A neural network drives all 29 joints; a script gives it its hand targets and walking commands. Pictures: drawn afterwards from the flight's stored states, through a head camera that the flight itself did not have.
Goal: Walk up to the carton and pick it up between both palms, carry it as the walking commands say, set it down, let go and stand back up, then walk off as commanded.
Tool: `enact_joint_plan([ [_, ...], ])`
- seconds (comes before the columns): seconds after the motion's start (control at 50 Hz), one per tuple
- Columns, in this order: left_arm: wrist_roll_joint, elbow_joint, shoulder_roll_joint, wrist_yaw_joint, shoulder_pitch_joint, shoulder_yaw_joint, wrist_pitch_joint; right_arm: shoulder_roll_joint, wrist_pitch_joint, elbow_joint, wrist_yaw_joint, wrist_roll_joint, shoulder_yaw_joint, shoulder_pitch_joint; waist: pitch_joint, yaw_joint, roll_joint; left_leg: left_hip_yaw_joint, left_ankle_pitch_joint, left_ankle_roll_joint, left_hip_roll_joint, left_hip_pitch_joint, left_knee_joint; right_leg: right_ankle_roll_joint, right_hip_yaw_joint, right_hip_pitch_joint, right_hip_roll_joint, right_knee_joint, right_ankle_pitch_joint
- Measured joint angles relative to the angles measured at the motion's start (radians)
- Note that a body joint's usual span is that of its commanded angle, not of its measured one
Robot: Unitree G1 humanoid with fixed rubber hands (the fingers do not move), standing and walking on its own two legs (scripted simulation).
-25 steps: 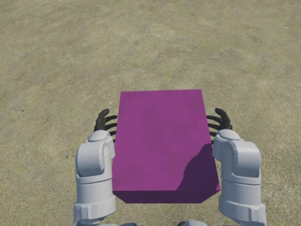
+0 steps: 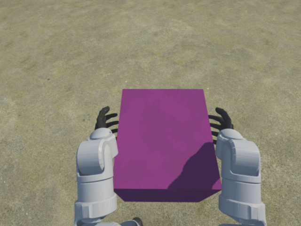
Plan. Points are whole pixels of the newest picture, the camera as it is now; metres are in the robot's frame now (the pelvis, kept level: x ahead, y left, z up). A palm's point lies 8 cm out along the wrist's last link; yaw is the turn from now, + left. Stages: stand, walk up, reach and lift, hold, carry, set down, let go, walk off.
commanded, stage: carry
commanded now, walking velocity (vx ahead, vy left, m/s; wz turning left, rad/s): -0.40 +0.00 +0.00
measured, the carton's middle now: (162, 147) +0.32 +0.01 +0.01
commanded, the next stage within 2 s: none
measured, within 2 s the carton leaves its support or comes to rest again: neither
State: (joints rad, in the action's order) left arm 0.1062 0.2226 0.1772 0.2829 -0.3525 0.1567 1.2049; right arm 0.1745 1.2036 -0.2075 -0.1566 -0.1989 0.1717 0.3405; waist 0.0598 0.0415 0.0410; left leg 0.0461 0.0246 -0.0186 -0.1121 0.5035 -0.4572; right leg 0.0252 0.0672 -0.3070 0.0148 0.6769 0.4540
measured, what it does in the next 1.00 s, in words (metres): walks backwards: right foot, then left foot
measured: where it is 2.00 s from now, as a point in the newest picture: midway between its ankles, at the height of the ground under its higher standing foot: outside the picture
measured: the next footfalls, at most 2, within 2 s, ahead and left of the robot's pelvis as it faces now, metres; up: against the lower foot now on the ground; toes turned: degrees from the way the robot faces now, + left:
right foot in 0.02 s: -0.03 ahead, -0.13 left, +0.00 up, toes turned -5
left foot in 0.46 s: -0.28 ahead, +0.11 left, +0.00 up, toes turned +6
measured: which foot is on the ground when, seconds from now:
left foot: down 0.00-0.04, up 0.06-0.44, down 0.46-0.84, up 0.86-1.00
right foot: up 0.00-0.00, down 0.02-0.48, up 0.50-0.82, down 0.84-1.00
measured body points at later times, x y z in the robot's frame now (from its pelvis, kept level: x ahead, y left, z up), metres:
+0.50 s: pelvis -0.27 -0.01 -0.01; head -0.25 +0.00 +0.44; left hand +0.03 +0.16 +0.06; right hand +0.04 -0.15 +0.06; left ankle -0.32 +0.11 -0.73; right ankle -0.08 -0.12 -0.72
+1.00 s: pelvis -0.53 -0.05 +0.01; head -0.51 -0.08 +0.46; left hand -0.22 +0.06 +0.08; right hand -0.25 -0.24 +0.06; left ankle -0.52 +0.09 -0.62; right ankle -0.50 -0.16 -0.73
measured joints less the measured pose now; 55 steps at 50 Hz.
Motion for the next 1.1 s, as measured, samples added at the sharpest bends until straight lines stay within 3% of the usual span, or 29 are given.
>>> enact_joint_plan([
  [0.04,0.008,-0.016,0.002,-0.013,-0.002,0.003,-0.009,-0.003,0.003,0.001,-0.015,0.008,-0.001,0.000,-0.003,-0.009,0.025,0.000,-0.004,-0.009,-0.015,0.044,-0.026,-0.019,0.013,0.052,0.003,-0.151,-0.134],
  [0.06,0.011,-0.032,0.000,-0.020,0.008,-0.007,-0.017,-0.004,0.002,-0.001,-0.028,0.019,-0.001,-0.018,-0.011,-0.017,0.033,-0.004,0.132,-0.014,-0.013,0.073,-0.092,-0.032,0.010,0.030,0.005,-0.133,-0.152],
  [0.1,0.011,-0.061,-0.007,-0.026,0.025,-0.025,-0.014,-0.015,0.015,-0.002,-0.060,0.053,-0.011,-0.055,-0.032,-0.041,0.005,-0.029,0.385,-0.019,0.046,0.146,-0.379,-0.048,-0.004,0.002,-0.027,-0.106,-0.151],
  [0.16,0.022,-0.072,-0.012,-0.046,0.043,-0.026,-0.012,-0.019,0.030,0.004,-0.109,0.100,-0.018,-0.062,-0.055,-0.075,-0.019,-0.043,0.419,-0.031,0.111,0.195,-0.744,-0.050,-0.026,-0.022,-0.059,-0.129,-0.199],
  [0.2,0.036,-0.061,-0.011,-0.067,0.039,-0.012,-0.019,-0.015,0.031,-0.002,-0.133,0.117,-0.020,-0.045,-0.061,-0.092,-0.024,-0.042,0.403,-0.047,0.129,0.180,-0.852,-0.051,-0.036,-0.051,-0.068,-0.139,-0.240],
  [0.24,0.051,-0.050,-0.008,-0.089,0.031,0.004,-0.030,-0.009,0.027,-0.009,-0.142,0.117,-0.023,-0.027,-0.057,-0.101,-0.028,-0.039,0.405,-0.058,0.136,0.127,-0.842,-0.056,-0.040,-0.086,-0.072,-0.147,-0.277],
  [0.3,0.064,-0.043,-0.005,-0.107,0.020,0.019,-0.039,-0.005,0.024,-0.015,-0.144,0.108,-0.027,-0.011,-0.033,-0.103,-0.032,-0.033,0.452,-0.056,0.133,0.019,-0.691,-0.061,-0.032,-0.139,-0.073,-0.167,-0.334],
  [0.4,0.064,-0.043,-0.002,-0.095,0.009,0.019,-0.035,-0.004,0.013,-0.007,-0.127,0.102,-0.016,-0.008,0.006,-0.087,-0.060,0.002,0.510,-0.016,0.128,-0.150,-0.349,-0.058,-0.003,-0.228,-0.089,-0.229,-0.454],
  [0.46,0.062,-0.036,-0.004,-0.081,0.013,0.010,-0.030,-0.005,-0.002,0.007,-0.112,0.101,-0.014,-0.012,0.009,-0.075,-0.085,0.032,0.382,0.000,0.123,-0.248,-0.100,-0.050,0.013,-0.282,-0.102,-0.252,-0.529],
  [0.48,0.056,-0.035,-0.009,-0.075,0.029,0.010,-0.033,-0.006,-0.015,0.025,-0.108,0.101,-0.025,-0.021,-0.001,-0.070,-0.104,0.034,0.338,0.009,0.132,-0.232,-0.105,-0.038,0.005,-0.298,-0.110,-0.229,-0.467],
  [0.52,0.031,-0.025,-0.021,-0.054,0.075,0.001,-0.022,-0.012,-0.013,0.050,-0.112,0.108,-0.053,-0.041,-0.026,-0.051,-0.085,0.023,0.324,0.023,0.105,-0.202,-0.145,-0.017,-0.007,-0.354,-0.078,-0.018,-0.185],
  [0.54,0.016,-0.019,-0.024,-0.040,0.088,-0.003,-0.013,-0.015,-0.007,0.053,-0.113,0.111,-0.061,-0.051,-0.041,-0.039,-0.072,0.015,0.316,0.025,0.087,-0.198,-0.147,-0.012,-0.022,-0.382,-0.052,0.140,-0.103],
  [0.6,-0.017,-0.013,-0.025,0.000,0.087,-0.018,0.003,-0.017,0.001,0.045,-0.088,0.098,-0.048,-0.058,-0.062,-0.001,-0.055,-0.008,0.255,0.012,0.048,-0.181,-0.112,0.003,-0.046,-0.414,-0.002,0.501,-0.066],
  [0.64,-0.029,-0.007,-0.020,0.021,0.068,-0.022,0.003,-0.013,-0.001,0.035,-0.059,0.075,-0.027,-0.044,-0.060,0.017,-0.049,-0.014,0.209,0.012,0.033,-0.155,-0.090,0.021,-0.044,-0.382,0.008,0.581,-0.066],
  [0.7,-0.036,0.017,-0.012,0.040,0.037,-0.023,0.001,-0.005,-0.008,0.010,-0.016,0.036,-0.003,-0.017,-0.045,0.030,-0.040,-0.013,0.151,0.010,0.016,-0.102,-0.073,0.034,-0.026,-0.271,0.000,0.470,-0.025],
  [0.78,-0.020,0.022,-0.004,0.025,0.012,-0.010,0.000,0.001,-0.009,-0.002,0.009,0.000,0.003,0.003,-0.013,0.016,-0.015,-0.005,0.071,0.000,-0.001,-0.028,-0.044,0.017,-0.012,-0.090,-0.003,0.166,0.031],
  [0.84,-0.002,0.005,0.001,-0.001,-0.001,0.004,-0.001,0.000,0.002,-0.005,-0.005,-0.002,-0.004,0.005,0.001,0.000,-0.001,0.008,0.014,-0.015,-0.007,0.033,-0.047,-0.002,-0.004,0.049,-0.017,-0.133,-0.091],
  [0.86,0.003,-0.011,0.000,-0.009,0.005,-0.003,-0.013,-0.004,-0.001,-0.003,-0.014,0.006,-0.004,-0.003,-0.006,-0.004,0.020,0.001,0.085,-0.024,-0.017,0.058,-0.085,-0.014,-0.006,0.032,-0.005,-0.133,-0.116],
  [0.88,0.004,-0.026,-0.003,-0.013,0.016,-0.015,-0.017,-0.006,0.002,-0.006,-0.028,0.019,-0.004,-0.023,-0.015,-0.015,0.021,-0.010,0.240,-0.029,-0.001,0.088,-0.181,-0.026,-0.011,0.007,-0.008,-0.107,-0.123],
  [0.92,0.007,-0.057,-0.008,-0.021,0.031,-0.032,-0.013,-0.016,0.016,-0.005,-0.063,0.057,-0.010,-0.057,-0.037,-0.046,0.000,-0.033,0.431,-0.032,0.060,0.151,-0.477,-0.039,-0.023,-0.015,-0.037,-0.091,-0.143],
  [0.98,0.027,-0.070,-0.013,-0.051,0.046,-0.030,-0.013,-0.020,0.030,-0.002,-0.120,0.110,-0.019,-0.064,-0.054,-0.084,-0.017,-0.037,0.428,-0.045,0.113,0.179,-0.792,-0.040,-0.040,-0.038,-0.063,-0.122,-0.207],
  [1.04,0.050,-0.059,-0.012,-0.088,0.042,-0.009,-0.027,-0.014,0.031,-0.010,-0.153,0.130,-0.026,-0.044,-0.044,-0.105,-0.023,-0.032,0.404,-0.062,0.125,0.113,-0.807,-0.045,-0.046,-0.082,-0.069,-0.145,-0.269],
  [1.1,0.065,-0.056,-0.009,-0.108,0.033,0.008,-0.035,-0.010,0.030,-0.010,-0.159,0.125,-0.031,-0.028,-0.007,-0.107,-0.030,-0.019,0.464,-0.056,0.118,-0.011,-0.604,-0.049,-0.036,-0.133,-0.070,-0.165,-0.321],
])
